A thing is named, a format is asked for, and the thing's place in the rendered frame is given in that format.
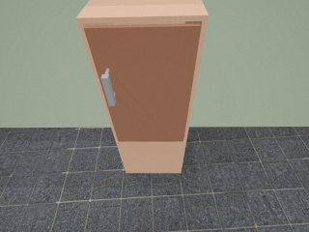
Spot cupboard door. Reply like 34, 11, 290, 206
83, 23, 201, 142

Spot handle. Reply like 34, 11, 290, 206
100, 68, 116, 106

